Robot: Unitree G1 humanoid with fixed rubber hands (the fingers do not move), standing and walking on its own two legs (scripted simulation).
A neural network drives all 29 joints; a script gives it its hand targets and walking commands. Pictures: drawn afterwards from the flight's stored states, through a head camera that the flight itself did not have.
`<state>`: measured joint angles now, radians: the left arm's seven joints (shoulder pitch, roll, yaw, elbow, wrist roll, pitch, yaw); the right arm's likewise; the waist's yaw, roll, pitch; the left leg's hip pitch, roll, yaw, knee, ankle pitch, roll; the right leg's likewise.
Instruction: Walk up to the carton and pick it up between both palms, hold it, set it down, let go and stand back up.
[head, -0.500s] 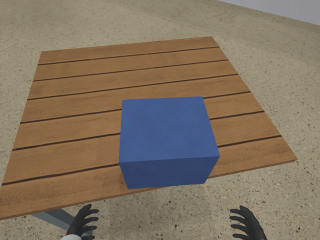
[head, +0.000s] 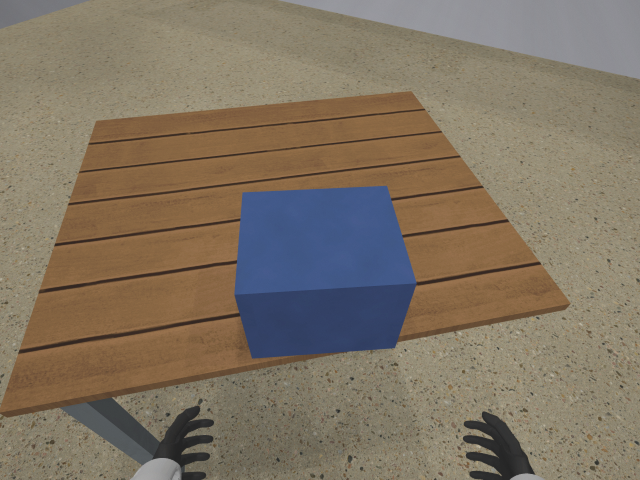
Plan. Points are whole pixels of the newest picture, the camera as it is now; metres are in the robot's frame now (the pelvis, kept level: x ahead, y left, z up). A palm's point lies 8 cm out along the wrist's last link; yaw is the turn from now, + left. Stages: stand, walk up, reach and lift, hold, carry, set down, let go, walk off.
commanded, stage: set down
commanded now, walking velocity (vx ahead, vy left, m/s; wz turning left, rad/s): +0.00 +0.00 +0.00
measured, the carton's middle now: (320, 271) +0.40 +0.03 +0.01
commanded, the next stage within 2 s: let go in 0.36 s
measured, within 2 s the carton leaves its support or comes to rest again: neither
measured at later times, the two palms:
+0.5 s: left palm out of the picture +0.14 +0.21 -0.10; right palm (517, 476) +0.16 -0.23 -0.10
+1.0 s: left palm (152, 436) +0.20 +0.25 -0.09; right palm (507, 437) +0.21 -0.23 -0.08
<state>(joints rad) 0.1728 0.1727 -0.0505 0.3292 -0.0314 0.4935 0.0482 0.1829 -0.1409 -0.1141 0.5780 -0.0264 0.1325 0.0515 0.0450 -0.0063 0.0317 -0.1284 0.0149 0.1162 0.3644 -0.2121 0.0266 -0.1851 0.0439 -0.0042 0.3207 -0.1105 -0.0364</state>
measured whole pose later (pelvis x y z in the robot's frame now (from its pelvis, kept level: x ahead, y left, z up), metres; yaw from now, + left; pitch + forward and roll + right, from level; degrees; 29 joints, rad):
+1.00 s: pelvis +0.03 +0.01 -0.01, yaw +1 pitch +3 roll -2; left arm 0.13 0.22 0.02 0.44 0.03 0.30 0.01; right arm 0.04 -0.18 -0.12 0.89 -0.02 -0.19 0.02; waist 0.02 -0.02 -0.02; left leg -0.24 0.02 0.10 0.48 -0.29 0.03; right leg -0.27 0.05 -0.02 0.40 -0.18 -0.03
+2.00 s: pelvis +0.03 +0.06 -0.01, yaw +7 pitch +0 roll -2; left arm 0.36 0.16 0.03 1.10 0.03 0.01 0.04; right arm 0.40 -0.11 0.00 1.04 -0.02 -0.03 -0.02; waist 0.01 -0.02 -0.04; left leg -0.17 -0.10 0.02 0.45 -0.29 0.13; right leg -0.18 -0.08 -0.09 0.42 -0.22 0.06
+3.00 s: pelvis +0.03 +0.03 -0.01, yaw +9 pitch -2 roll -1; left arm 0.33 0.08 -0.01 1.23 0.02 0.00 0.05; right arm 0.38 -0.09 0.04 1.15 -0.01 -0.03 -0.04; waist 0.00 -0.01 0.01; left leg -0.13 -0.07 -0.03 0.44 -0.27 0.08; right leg -0.14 -0.05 -0.14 0.41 -0.23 0.02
